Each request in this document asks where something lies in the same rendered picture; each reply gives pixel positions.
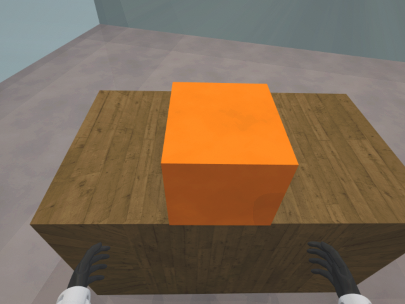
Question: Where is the pedestal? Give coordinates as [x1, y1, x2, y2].
[30, 91, 405, 295]

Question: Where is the right robot hand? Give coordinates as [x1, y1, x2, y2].
[307, 241, 361, 298]

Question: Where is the carton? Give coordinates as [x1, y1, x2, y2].
[161, 82, 299, 225]

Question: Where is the left robot hand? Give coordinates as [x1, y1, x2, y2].
[67, 242, 110, 289]

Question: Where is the left robot forearm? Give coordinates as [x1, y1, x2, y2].
[56, 286, 91, 304]

